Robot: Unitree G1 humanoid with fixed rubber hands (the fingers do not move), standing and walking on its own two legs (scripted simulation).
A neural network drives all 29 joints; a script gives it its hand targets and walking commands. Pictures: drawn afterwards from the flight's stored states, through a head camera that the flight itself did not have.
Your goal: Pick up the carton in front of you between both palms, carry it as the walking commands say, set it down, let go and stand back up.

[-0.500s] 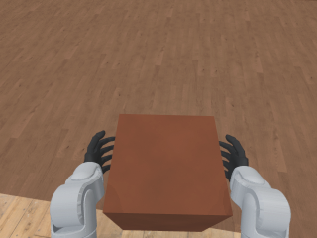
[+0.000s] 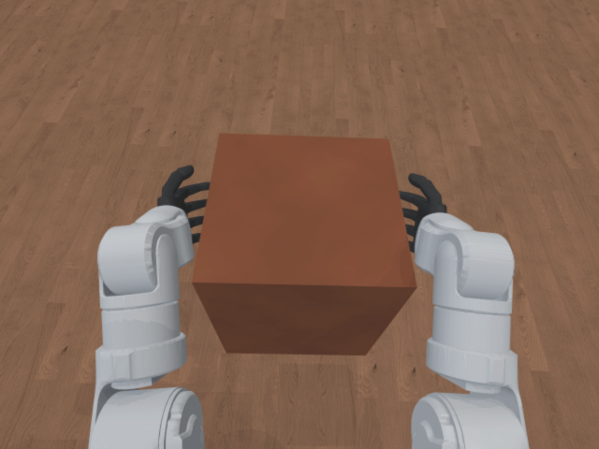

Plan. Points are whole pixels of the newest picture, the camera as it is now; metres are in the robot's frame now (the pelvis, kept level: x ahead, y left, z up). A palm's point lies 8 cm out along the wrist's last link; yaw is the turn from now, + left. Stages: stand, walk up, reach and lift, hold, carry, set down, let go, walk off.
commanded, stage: carry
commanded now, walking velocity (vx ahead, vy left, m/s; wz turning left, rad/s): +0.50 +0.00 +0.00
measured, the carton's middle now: (300, 256) +0.37 -0.01 +0.07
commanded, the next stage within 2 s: none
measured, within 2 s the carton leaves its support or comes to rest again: neither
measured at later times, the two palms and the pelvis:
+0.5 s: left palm (200, 78) +0.65 +0.15 +0.18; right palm (377, 75) +0.69 -0.15 +0.17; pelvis +0.31 -0.04 +0.05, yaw +2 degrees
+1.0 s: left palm out of the picture +1.00 +0.10 +0.24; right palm out of the picture +0.96 -0.20 +0.23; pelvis +0.62 +0.00 +0.09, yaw -1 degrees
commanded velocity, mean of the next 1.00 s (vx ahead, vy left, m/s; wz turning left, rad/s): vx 0.50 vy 0.00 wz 0.00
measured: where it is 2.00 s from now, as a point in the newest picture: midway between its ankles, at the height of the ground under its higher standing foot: (290, 188)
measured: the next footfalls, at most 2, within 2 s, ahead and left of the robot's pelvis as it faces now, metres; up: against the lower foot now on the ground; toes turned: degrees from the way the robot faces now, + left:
right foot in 0.32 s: +0.38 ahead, -0.11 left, +0.04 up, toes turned -4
left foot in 0.76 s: +0.67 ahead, +0.07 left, +0.08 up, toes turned +5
